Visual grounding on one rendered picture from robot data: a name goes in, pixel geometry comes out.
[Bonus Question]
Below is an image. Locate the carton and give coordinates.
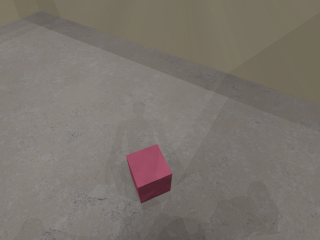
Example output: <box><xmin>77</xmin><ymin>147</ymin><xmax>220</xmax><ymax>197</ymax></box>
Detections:
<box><xmin>126</xmin><ymin>144</ymin><xmax>172</xmax><ymax>203</ymax></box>

